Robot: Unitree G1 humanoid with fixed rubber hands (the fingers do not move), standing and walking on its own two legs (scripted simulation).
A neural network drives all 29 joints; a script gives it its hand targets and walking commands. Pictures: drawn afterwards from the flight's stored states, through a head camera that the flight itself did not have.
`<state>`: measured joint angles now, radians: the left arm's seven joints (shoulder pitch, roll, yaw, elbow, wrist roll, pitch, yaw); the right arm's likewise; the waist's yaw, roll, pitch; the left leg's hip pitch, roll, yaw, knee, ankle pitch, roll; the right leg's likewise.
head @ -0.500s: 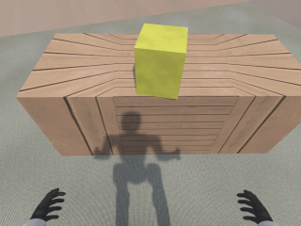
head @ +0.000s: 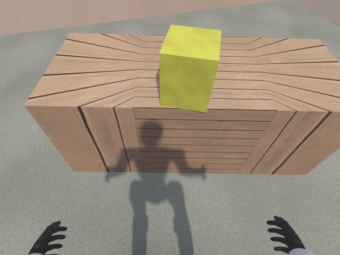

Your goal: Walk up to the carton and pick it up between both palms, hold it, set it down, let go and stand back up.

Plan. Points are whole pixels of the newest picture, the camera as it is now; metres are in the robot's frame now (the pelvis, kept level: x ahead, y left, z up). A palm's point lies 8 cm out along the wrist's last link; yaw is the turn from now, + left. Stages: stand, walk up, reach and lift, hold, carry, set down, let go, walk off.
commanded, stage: stand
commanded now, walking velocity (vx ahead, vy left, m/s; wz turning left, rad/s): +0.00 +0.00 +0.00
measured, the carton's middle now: (189, 69) +0.77 -0.07 -0.04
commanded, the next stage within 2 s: walk up in 1.06 s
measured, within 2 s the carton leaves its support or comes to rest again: neither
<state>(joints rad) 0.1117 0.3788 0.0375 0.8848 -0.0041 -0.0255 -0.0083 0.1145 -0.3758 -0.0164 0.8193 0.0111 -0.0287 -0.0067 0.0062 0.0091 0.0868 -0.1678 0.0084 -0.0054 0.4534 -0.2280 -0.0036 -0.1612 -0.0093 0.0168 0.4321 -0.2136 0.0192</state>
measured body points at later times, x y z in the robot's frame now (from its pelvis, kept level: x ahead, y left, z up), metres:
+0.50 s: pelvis +0.01 +0.00 +0.00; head +0.02 +0.00 +0.45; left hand +0.12 +0.31 -0.11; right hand +0.12 -0.31 -0.11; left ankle +0.01 +0.12 -0.74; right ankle +0.02 -0.13 -0.74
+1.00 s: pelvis +0.01 -0.01 +0.01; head +0.02 -0.01 +0.46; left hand +0.11 +0.30 -0.11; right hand +0.13 -0.32 -0.11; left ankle +0.01 +0.12 -0.74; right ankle +0.02 -0.13 -0.74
